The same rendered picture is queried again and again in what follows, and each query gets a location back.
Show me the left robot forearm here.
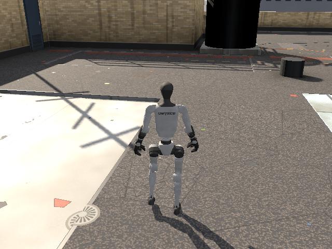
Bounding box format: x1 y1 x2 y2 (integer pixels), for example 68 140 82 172
135 125 146 146

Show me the left robot hand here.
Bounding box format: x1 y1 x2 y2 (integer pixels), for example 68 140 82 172
133 144 145 156

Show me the right robot shin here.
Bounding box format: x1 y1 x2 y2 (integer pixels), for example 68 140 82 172
174 174 182 208

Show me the right robot upper arm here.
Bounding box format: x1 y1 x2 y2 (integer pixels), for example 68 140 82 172
177 105 192 133

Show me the right robot forearm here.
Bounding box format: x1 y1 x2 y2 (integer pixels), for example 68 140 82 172
188 125 198 144

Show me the robot left foot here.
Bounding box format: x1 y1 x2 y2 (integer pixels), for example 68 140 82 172
147 196 155 205

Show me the left robot upper arm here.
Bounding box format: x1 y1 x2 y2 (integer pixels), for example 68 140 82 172
141 104 156 133

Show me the right robot hand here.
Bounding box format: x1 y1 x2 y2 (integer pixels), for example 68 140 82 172
187 142 199 152

